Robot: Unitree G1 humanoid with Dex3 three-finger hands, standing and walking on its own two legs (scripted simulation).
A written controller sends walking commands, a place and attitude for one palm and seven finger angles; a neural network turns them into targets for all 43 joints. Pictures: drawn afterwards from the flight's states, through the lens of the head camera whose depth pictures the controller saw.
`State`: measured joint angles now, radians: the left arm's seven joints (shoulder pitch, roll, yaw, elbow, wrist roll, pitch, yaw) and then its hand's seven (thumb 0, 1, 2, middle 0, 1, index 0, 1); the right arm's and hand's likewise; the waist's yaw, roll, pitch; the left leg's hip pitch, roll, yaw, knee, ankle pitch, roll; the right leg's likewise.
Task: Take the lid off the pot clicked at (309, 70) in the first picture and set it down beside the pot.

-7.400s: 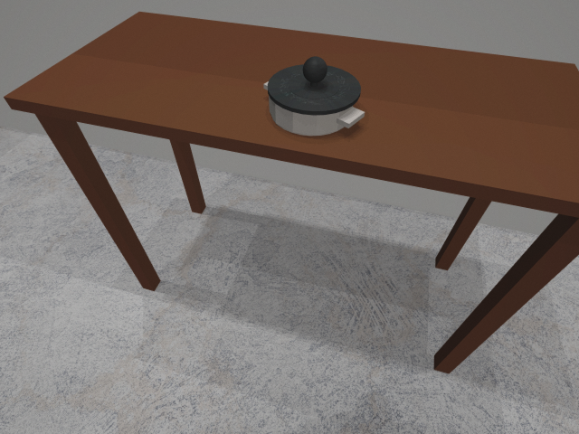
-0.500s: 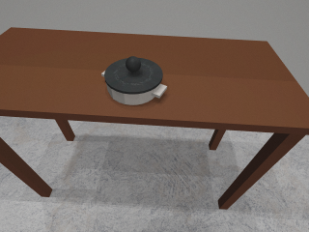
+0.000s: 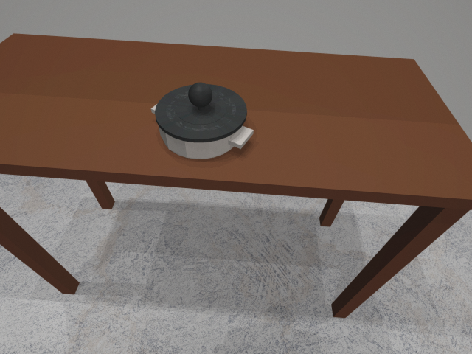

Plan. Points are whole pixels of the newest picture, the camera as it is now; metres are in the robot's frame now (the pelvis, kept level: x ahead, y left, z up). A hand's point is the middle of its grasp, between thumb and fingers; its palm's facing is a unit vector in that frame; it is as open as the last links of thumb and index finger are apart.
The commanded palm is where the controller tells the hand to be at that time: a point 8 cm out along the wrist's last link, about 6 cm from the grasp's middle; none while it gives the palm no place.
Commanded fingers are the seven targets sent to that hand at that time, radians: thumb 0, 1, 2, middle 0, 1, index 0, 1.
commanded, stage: look again from close up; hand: left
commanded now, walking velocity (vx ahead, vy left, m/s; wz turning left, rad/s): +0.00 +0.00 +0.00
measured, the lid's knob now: (200, 94) +0.53 +0.11 +0.17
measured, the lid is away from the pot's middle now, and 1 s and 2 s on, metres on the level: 0.00 0.00 0.00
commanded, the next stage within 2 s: lift the closed hand beside the body in 0.94 s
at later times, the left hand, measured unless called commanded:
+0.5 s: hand out of the picture +0.07 +0.19 -0.18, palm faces +0.00 -0.97 -0.23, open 7.3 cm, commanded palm none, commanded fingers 0.00 0.90 0.90 -0.20 -0.30 -0.20 -0.30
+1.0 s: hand out of the picture +0.04 +0.19 -0.18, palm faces +0.00 -0.98 -0.20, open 7.3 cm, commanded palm none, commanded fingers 0.00 0.90 0.90 -0.20 -0.30 -0.20 -0.30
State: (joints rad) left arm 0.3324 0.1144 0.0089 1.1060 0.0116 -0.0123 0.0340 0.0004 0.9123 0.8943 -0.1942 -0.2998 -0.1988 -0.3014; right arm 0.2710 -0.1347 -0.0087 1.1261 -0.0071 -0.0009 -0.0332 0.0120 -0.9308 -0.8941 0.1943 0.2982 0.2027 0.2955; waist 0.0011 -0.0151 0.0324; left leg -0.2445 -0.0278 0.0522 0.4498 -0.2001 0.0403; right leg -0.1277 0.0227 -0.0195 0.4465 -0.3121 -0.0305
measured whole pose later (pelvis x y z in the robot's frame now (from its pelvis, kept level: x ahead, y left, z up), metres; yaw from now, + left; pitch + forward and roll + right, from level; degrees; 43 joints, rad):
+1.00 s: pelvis +0.03 +0.01 +0.00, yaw -1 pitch +0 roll +0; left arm 0.28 0.18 0.00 1.04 0.01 0.00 0.04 0.00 0.91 0.89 -0.20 -0.30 -0.20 -0.30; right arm 0.21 -0.16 0.00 1.07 0.00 -0.01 -0.02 0.00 -0.92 -0.89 0.20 0.30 0.20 0.30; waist 0.01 -0.03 0.05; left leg -0.23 -0.03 0.07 0.52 -0.29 0.05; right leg -0.11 0.02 0.00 0.48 -0.37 -0.02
